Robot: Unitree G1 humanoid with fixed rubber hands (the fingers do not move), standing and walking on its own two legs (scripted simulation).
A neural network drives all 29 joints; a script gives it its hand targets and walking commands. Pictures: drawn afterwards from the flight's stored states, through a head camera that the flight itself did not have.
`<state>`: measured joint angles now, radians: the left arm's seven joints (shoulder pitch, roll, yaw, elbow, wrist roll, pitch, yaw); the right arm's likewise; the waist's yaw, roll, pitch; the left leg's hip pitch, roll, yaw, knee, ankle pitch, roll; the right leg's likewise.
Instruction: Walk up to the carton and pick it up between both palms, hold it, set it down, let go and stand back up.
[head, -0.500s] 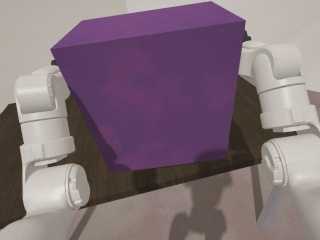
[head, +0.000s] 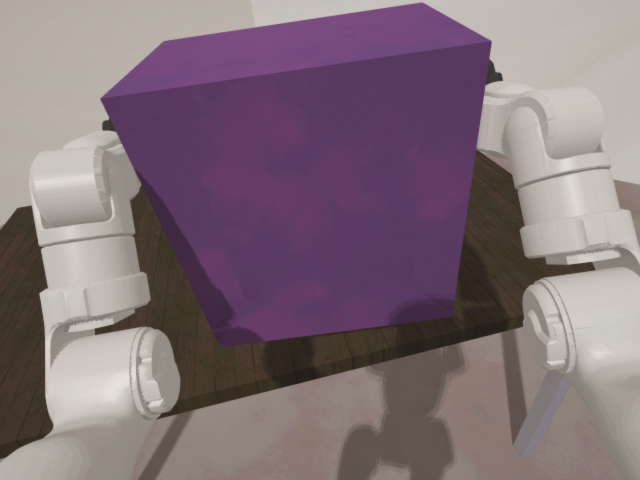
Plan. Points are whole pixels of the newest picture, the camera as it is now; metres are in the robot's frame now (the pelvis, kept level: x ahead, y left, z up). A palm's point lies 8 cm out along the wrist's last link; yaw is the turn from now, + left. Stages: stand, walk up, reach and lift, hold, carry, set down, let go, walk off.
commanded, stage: hold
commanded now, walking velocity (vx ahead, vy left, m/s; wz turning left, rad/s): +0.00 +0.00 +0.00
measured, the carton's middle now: (314, 185) +0.35 +0.00 +0.27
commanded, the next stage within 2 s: set down in 0.26 s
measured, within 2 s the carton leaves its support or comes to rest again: neither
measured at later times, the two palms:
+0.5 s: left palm (124, 132) +0.37 +0.19 +0.34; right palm (483, 88) +0.37 -0.18 +0.35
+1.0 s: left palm (144, 171) +0.39 +0.19 +0.29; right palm (458, 133) +0.40 -0.17 +0.29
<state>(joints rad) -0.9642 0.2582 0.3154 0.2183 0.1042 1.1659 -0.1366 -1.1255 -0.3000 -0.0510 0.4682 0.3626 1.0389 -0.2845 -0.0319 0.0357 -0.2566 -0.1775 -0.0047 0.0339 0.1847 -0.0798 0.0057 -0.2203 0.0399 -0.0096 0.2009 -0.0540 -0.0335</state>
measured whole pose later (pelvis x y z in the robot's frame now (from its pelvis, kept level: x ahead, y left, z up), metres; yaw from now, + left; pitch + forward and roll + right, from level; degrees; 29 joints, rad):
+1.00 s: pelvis +0.01 +0.00 +0.00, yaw +1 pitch +4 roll +0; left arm -0.87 0.22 0.34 0.14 0.14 1.02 -0.16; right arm -1.01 -0.23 -0.10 0.37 0.26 0.87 -0.23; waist -0.06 0.03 -0.16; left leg -0.10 -0.01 0.01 0.07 -0.04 0.01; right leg -0.14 0.03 -0.03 0.11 -0.03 -0.03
